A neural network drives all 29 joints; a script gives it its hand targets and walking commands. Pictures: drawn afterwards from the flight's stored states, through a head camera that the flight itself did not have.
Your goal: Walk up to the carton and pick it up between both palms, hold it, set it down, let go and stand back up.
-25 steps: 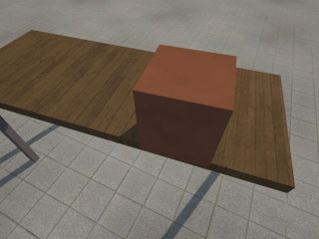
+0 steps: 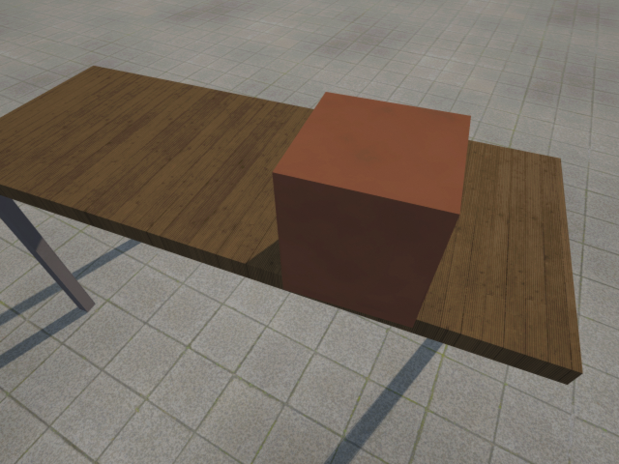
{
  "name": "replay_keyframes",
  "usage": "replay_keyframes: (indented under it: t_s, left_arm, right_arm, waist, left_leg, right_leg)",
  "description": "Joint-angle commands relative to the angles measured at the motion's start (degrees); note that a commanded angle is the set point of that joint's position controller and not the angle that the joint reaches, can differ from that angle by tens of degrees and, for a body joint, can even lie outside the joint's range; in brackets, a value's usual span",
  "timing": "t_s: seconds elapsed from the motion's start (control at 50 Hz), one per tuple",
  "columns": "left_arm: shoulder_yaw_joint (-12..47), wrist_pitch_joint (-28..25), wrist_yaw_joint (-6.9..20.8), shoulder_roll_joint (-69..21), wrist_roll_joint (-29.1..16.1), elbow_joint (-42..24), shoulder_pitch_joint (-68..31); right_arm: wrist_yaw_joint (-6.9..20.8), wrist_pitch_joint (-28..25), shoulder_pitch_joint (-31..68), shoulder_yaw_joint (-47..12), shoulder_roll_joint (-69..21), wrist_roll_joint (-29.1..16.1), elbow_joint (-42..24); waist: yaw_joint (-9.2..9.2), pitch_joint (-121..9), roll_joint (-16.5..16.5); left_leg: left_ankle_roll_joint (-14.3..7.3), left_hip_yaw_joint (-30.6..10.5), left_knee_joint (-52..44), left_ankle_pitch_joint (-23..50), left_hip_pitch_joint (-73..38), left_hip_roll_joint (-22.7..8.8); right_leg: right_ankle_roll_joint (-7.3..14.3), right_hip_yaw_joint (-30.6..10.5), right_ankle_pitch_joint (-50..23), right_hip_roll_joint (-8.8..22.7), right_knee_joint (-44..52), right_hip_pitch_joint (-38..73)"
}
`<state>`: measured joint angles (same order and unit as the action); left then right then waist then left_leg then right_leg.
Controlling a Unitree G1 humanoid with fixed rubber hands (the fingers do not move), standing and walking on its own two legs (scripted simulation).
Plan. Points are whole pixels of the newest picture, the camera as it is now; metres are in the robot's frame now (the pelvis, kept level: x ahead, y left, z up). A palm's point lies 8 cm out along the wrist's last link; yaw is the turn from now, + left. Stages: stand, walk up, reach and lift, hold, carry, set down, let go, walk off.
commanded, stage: walk up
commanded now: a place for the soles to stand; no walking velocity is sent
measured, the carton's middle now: (369, 209) +0.47 -0.08 +0.06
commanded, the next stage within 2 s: none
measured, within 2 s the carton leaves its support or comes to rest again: neither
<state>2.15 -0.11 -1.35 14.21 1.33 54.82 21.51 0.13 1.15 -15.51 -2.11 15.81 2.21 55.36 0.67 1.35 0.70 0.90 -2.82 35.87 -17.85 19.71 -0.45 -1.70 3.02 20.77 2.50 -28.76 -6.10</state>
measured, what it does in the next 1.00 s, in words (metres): steps on the spot, turning right: left foot, then right foot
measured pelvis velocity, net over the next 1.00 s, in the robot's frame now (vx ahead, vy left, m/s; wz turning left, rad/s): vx -0.01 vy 0.08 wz -0.43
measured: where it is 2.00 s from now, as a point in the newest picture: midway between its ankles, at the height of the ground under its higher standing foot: outside the picture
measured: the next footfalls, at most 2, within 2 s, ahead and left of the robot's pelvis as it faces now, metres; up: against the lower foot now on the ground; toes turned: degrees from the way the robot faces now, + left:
left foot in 0.28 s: +0.20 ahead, +0.25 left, +0.00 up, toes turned -4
right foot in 0.84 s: +0.06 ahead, -0.06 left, +0.00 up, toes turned -22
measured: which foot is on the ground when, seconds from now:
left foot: up 0.00-0.26, down 0.28-0.84, up 0.86-1.00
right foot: down 0.00-0.30, up 0.32-0.82, down 0.84-1.00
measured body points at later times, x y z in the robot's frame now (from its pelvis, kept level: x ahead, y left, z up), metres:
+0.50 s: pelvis +0.04 +0.15 -0.01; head +0.06 +0.16 +0.44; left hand +0.16 +0.43 -0.13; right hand +0.09 -0.12 -0.12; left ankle +0.16 +0.25 -0.73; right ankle +0.01 +0.02 -0.65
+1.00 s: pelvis -0.01 +0.08 +0.00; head -0.01 +0.05 +0.45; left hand +0.10 +0.31 -0.12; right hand -0.04 -0.20 -0.15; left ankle +0.10 +0.21 -0.68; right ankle -0.04 -0.03 -0.73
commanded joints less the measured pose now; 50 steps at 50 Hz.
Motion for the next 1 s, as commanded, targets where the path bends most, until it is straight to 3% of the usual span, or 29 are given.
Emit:
replay_keyframes:
  t_s: [0.0,0.02,0.06,0.08,0.12,0.14,0.18,0.24,0.26,0.28,0.3,0.32,0.34,0.36,0.4,0.46,0.48,0.56,0.58,0.68,0.74,0.76,0.8,0.82,0.84,0.86,0.88,0.94,0.98]
  left_arm:
    - [-4.96,-0.75,-3.66,13.51,1.72,-0.18,11.67]
    - [-5.11,-1.33,-3.83,12.12,2.12,-1.17,10.25]
    - [-4.85,-2.27,-3.58,8.91,1.90,-2.09,9.59]
    - [-5.36,-2.72,-3.59,9.49,1.96,-2.51,8.44]
    - [-5.49,-3.37,-3.66,8.95,1.40,-4.16,8.22]
    - [-5.38,-3.35,-3.19,9.34,0.98,-5.01,5.91]
    - [-6.38,-3.03,-2.19,12.76,1.23,-8.19,0.03]
    - [-6.10,-1.79,-0.69,11.09,1.75,-10.66,0.63]
    - [-5.32,-1.26,-0.23,8.28,1.43,-10.36,4.44]
    - [-4.23,-0.80,-0.09,5.24,0.67,-12.31,7.59]
    - [-4.18,0.70,-0.73,3.92,0.32,-11.60,12.16]
    - [-4.63,1.48,-1.33,4.91,-0.57,-11.93,11.76]
    - [-4.66,1.54,-1.55,5.78,-0.20,-12.05,8.51]
    - [-5.20,1.67,-1.39,6.97,0.27,-11.84,7.82]
    - [-5.42,2.08,-0.81,7.19,0.06,-10.10,9.78]
    - [-6.82,3.15,0.23,9.19,0.78,-10.56,6.97]
    - [-6.87,3.61,0.50,8.92,1.78,-11.95,4.04]
    - [-7.06,4.62,2.76,8.93,2.07,-14.83,0.16]
    - [-6.96,4.65,3.35,8.14,1.30,-14.70,0.11]
    - [-6.58,3.76,4.74,7.62,0.74,-14.54,-1.10]
    - [-6.53,2.72,4.90,6.13,-1.21,-13.86,2.23]
    - [-6.62,2.24,4.59,5.25,-1.22,-12.35,5.07]
    - [-7.83,1.11,3.45,7.30,-1.71,-9.99,10.74]
    - [-8.41,0.90,2.68,10.45,-1.63,-10.17,11.90]
    - [-8.61,0.95,1.42,13.99,-1.63,-12.49,7.97]
    - [-8.60,1.26,0.00,14.50,-2.06,-13.45,3.35]
    - [-8.45,1.20,-1.14,14.70,-2.22,-13.73,1.13]
    - [-6.36,-0.28,-0.84,8.26,-0.92,-14.41,-0.95]
    - [-5.53,-1.43,-0.07,5.96,-0.71,-13.69,-0.12]
  right_arm:
    - [1.22,0.68,7.26,2.96,6.52,3.01,-8.04]
    - [1.45,0.69,6.82,2.63,5.65,2.88,-8.52]
    - [2.13,0.79,7.84,2.56,5.39,2.76,-10.94]
    - [2.62,1.01,8.68,2.27,4.38,2.82,-12.27]
    - [2.86,1.34,11.53,2.22,4.41,2.53,-14.43]
    - [2.88,1.26,11.17,2.06,4.16,1.64,-14.32]
    - [2.88,0.85,7.30,2.85,4.47,-0.07,-13.57]
    - [1.58,0.60,-3.49,5.57,7.65,-0.35,-8.07]
    - [0.91,0.14,-7.77,6.65,10.88,-0.49,-7.57]
    - [0.02,0.00,-8.87,7.08,14.22,-0.47,-8.91]
    - [-1.12,0.54,-5.94,7.24,16.68,-1.48,-10.83]
    - [-2.01,1.56,2.04,7.98,17.90,-2.79,-12.36]
    - [-2.17,2.15,5.04,7.82,15.52,-2.86,-12.88]
    - [-1.90,1.85,5.17,7.07,12.43,-2.74,-13.06]
    - [-1.66,1.03,6.89,5.86,9.96,-1.78,-13.07]
    - [-2.44,-0.54,6.61,5.54,7.70,-1.22,-13.38]
    - [-3.12,-1.08,3.92,5.48,8.13,-1.18,-12.94]
    - [-4.92,-2.13,3.23,5.90,9.51,-0.44,-12.98]
    - [-5.12,-2.19,4.02,6.31,10.09,-0.06,-12.53]
    - [-4.77,-2.32,3.18,6.01,10.52,0.88,-12.43]
    - [-4.15,-1.05,5.03,5.98,13.31,1.62,-12.88]
    - [-3.71,-0.49,5.92,5.90,13.58,1.79,-12.90]
    - [-2.22,1.10,4.56,4.37,9.35,2.35,-12.66]
    - [-1.13,1.86,3.83,3.25,5.77,1.69,-13.80]
    - [-0.49,2.20,4.83,2.61,3.26,0.16,-15.56]
    - [-0.25,2.32,3.73,2.97,4.61,-0.16,-15.29]
    - [-0.03,2.06,3.35,3.03,5.36,-1.02,-14.22]
    - [0.33,0.86,-2.21,2.47,4.70,-0.63,-8.39]
    - [0.11,0.40,-4.44,2.33,5.12,-0.03,-6.59]
  waist:
    - [3.65,14.51,-2.08]
    - [2.96,12.95,-3.49]
    - [2.26,9.41,-8.54]
    - [1.79,6.96,-12.58]
    - [2.52,5.97,-11.97]
    - [1.96,4.70,-13.01]
    - [-1.13,2.96,-14.93]
    - [-4.68,-1.51,-3.82]
    - [-5.83,-6.90,5.58]
    - [-5.44,-8.89,16.11]
    - [-2.44,-6.60,16.20]
    - [-1.24,-4.08,18.30]
    - [-1.32,1.07,15.43]
    - [-1.36,2.25,10.18]
    - [0.72,2.51,9.38]
    - [0.77,3.50,3.10]
    - [-0.74,3.60,0.79]
    - [-1.07,2.72,3.59]
    - [-0.59,3.94,6.71]
    - [-1.42,3.05,9.13]
    - [0.17,0.45,13.49]
    - [1.81,1.14,11.98]
    - [3.70,-0.08,-0.60]
    - [4.98,1.00,-10.13]
    - [4.08,6.27,-16.09]
    - [1.60,9.72,-10.07]
    - [0.65,9.59,-9.08]
    - [-1.32,5.20,-9.51]
    - [-1.53,1.45,-9.01]
  left_leg:
    - [1.94,0.49,16.29,-11.11,29.11,-4.95]
    - [2.59,0.68,16.24,-8.08,29.38,-5.76]
    - [3.02,0.44,18.25,-2.87,25.91,-6.21]
    - [2.78,0.49,18.43,-1.01,23.63,-6.51]
    - [2.70,0.77,15.07,0.94,20.02,-6.78]
    - [2.38,1.44,12.36,2.49,14.70,-6.20]
    - [1.04,4.78,6.65,7.17,-1.35,-3.96]
    - [-0.53,8.07,-1.52,19.30,-22.89,0.71]
    - [-0.67,3.50,-4.22,17.54,-27.89,-3.38]
    - [-3.05,-14.18,-11.62,14.81,-26.64,-17.54]
    - [-5.67,-21.68,-17.46,6.14,-15.75,-25.27]
    - [-9.70,-22.09,-22.17,-7.95,-9.28,-25.13]
    - [-9.12,-18.72,-23.69,-13.60,-5.78,-21.64]
    - [-6.69,-15.64,-22.82,-14.51,-3.07,-19.32]
    - [-7.02,-10.23,-20.55,-14.75,1.36,-17.01]
    - [-9.91,-11.27,-20.12,-12.32,-1.37,-21.03]
    - [-11.41,-13.22,-20.44,-10.74,-2.31,-23.77]
    - [-12.45,-11.54,-23.64,-17.79,-3.81,-26.68]
    - [-12.03,-8.06,-24.03,-17.42,-3.30,-25.92]
    - [-10.47,-1.92,-22.88,-20.20,-4.41,-23.68]
    - [-8.56,4.20,-22.06,-22.31,3.71,-21.24]
    - [-7.24,6.71,-18.38,-23.25,6.43,-20.28]
    - [-4.19,12.16,-0.33,-23.55,10.06,-12.87]
    - [-1.75,14.01,12.31,-23.77,13.39,-7.06]
    - [-0.04,8.60,20.49,-22.88,20.56,-3.50]
    - [-0.29,1.93,21.50,-16.70,18.43,-5.28]
    - [-0.76,1.05,22.02,-11.14,15.25,-5.90]
    - [-0.51,1.65,19.23,-1.61,13.90,-4.18]
    - [0.15,0.32,18.70,-1.01,11.52,-4.36]
  right_leg:
    - [15.63,-29.91,0.90,25.15,16.01,5.64]
    - [14.00,-25.13,-8.19,21.88,14.07,7.58]
    - [11.37,-18.64,-10.90,16.27,12.62,5.87]
    - [11.46,-18.28,-13.72,16.46,11.94,5.84]
    - [11.18,-16.90,-24.61,15.31,10.00,3.67]
    - [9.96,-12.41,-26.06,13.08,9.52,-0.74]
    - [8.09,-7.64,-22.60,10.14,7.42,-12.50]
    - [2.95,-5.85,-12.35,2.95,-9.02,-22.03]
    - [1.70,-4.01,0.01,-1.79,-19.33,-22.81]
    - [-0.20,-5.41,20.66,-5.86,-30.80,-26.77]
    - [-0.24,-9.50,22.86,-3.43,-38.52,-22.31]
    - [-0.25,-9.82,19.61,-1.40,-43.70,-22.80]
    - [0.04,-9.59,17.00,0.01,-43.35,-23.91]
    - [0.44,-9.66,14.57,-0.30,-42.17,-22.52]
    - [0.12,-9.37,10.27,0.27,-39.98,-18.73]
    - [-0.17,-9.37,6.67,-1.84,-42.42,-21.66]
    - [-0.82,-9.98,5.81,-1.51,-43.10,-24.04]
    - [-2.00,-11.31,4.01,-0.87,-42.74,-27.36]
    - [-1.82,-10.30,4.75,-0.71,-39.83,-26.74]
    - [-1.15,-6.10,7.76,-0.58,-26.32,-23.07]
    - [0.39,-0.73,8.06,-1.41,-16.84,-10.65]
    - [1.45,0.64,3.60,-1.62,-10.45,-5.92]
    - [1.42,-1.13,-1.36,-4.39,-1.33,-1.44]
    - [1.97,-14.93,7.69,1.62,4.68,-6.10]
    - [3.04,-35.20,18.93,11.11,14.30,-14.84]
    - [4.89,-36.53,25.85,13.66,19.39,-21.95]
    - [6.87,-33.03,27.03,13.49,20.70,-24.29]
    - [2.90,-23.50,11.31,7.92,15.86,-13.23]
    - [4.20,-22.60,3.87,8.35,13.10,-9.36]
